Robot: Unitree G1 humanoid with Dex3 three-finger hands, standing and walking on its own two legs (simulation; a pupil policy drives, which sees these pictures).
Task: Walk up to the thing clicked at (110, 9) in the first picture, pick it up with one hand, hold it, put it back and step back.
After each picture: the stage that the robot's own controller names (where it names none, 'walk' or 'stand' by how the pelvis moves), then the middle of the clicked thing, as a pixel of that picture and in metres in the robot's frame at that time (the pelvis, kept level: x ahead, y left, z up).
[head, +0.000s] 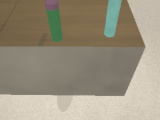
stand; (112, 17) +0.85 -0.16 -0.04
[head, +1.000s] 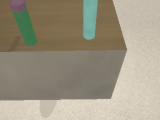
rise first; (89, 18) +0.77 +0.00 -0.01
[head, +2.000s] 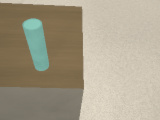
walk; (37, 47) +0.53 +0.22 -0.01
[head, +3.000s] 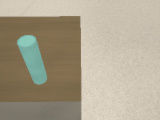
stand; (34, 62) +0.49 +0.23 -0.03
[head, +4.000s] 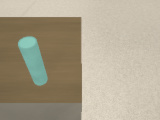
stand; (35, 63) +0.48 +0.23 -0.03
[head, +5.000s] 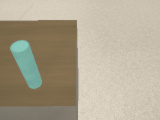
stand; (28, 67) +0.48 +0.26 -0.04
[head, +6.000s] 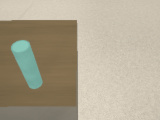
stand; (29, 67) +0.47 +0.26 -0.04
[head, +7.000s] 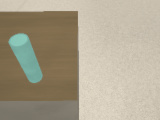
rise first; (28, 61) +0.48 +0.25 -0.03
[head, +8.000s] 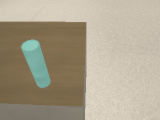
go down; (37, 66) +0.48 +0.24 -0.03
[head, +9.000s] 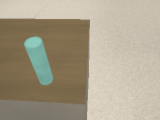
go down; (40, 63) +0.49 +0.24 -0.03
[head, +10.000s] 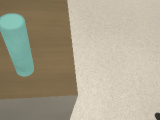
go down; (19, 49) +0.47 +0.21 +0.03
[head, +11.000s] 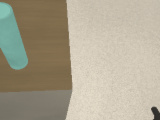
close in; (10, 41) +0.48 +0.23 +0.04
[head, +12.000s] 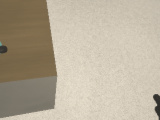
close; out of the picture +0.50 +0.25 +0.08
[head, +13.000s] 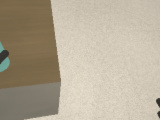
lift; out of the picture +0.46 +0.25 +0.07
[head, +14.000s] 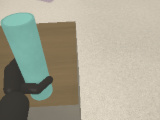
lift; (32, 62) +0.33 +0.15 +0.19
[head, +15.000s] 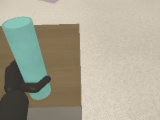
hold; (31, 63) +0.34 +0.17 +0.17
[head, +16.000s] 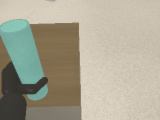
hold; (28, 64) +0.34 +0.18 +0.16
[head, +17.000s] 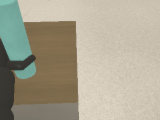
crouch; (16, 42) +0.41 +0.21 +0.19
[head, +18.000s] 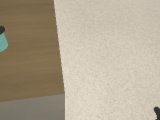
lower; out of the picture +0.51 +0.26 +0.17
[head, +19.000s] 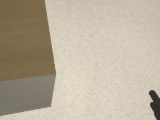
lower; out of the picture +0.53 +0.26 +0.08
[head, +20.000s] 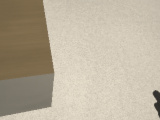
lower; out of the picture +0.52 +0.25 +0.09
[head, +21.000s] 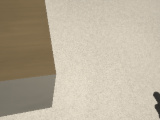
lower; out of the picture +0.52 +0.25 +0.08
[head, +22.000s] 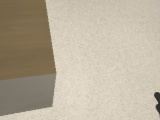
lower; out of the picture +0.52 +0.26 +0.09
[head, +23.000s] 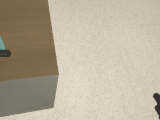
withdraw; out of the picture +0.50 +0.24 +0.08
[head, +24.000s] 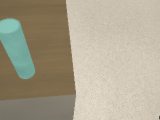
sink last; (19, 53) +0.47 +0.22 +0.03
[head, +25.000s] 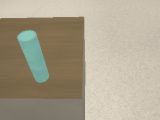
stand; (35, 59) +0.49 +0.24 +0.02
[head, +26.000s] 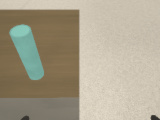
stand; (29, 55) +0.48 +0.24 +0.03
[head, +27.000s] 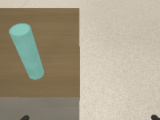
stand; (29, 54) +0.48 +0.23 +0.03
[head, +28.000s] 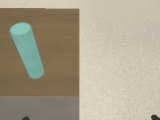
stand; (29, 54) +0.49 +0.23 +0.03
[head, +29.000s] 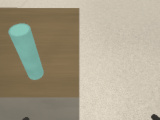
stand; (29, 55) +0.48 +0.23 +0.03
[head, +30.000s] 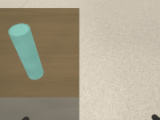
stand; (28, 55) +0.48 +0.24 +0.03
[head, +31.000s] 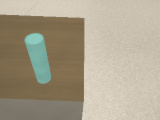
stand; (39, 61) +0.49 +0.21 -0.02
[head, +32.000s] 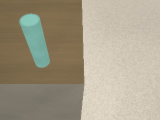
walk; (37, 44) +0.53 +0.20 -0.01
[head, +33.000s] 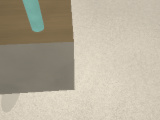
walk; (32, 9) +0.75 +0.28 -0.01
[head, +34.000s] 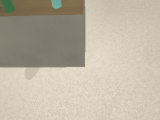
stand; out of the picture +1.11 +0.24 -0.01
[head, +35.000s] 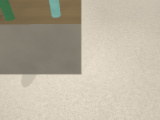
stand; out of the picture +1.11 +0.23 -0.04
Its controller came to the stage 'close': yes
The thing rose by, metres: 0.21
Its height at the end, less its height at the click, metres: +0.00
